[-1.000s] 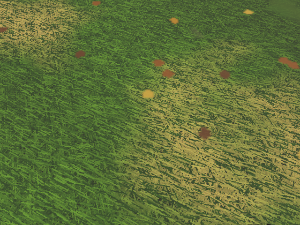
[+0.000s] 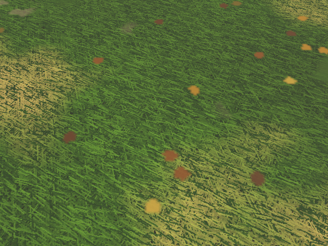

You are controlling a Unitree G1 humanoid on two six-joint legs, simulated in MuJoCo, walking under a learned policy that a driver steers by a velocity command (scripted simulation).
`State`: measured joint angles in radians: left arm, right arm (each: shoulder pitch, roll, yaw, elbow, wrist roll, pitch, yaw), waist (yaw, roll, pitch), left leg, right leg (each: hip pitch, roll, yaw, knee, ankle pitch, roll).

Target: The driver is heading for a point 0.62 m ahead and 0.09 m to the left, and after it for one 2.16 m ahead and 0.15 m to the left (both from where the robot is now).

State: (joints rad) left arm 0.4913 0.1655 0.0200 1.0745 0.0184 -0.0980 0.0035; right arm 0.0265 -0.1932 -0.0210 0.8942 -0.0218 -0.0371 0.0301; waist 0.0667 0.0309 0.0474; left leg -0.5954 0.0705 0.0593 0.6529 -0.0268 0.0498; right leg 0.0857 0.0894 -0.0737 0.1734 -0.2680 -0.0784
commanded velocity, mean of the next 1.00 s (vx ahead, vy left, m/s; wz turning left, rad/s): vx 0.44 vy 0.00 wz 0.08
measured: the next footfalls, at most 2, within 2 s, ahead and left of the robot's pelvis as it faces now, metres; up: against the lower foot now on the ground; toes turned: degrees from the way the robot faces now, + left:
left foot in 0.10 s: +0.23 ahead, +0.10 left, +0.00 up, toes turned +4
right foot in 0.68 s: +0.53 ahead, -0.07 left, +0.00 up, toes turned -4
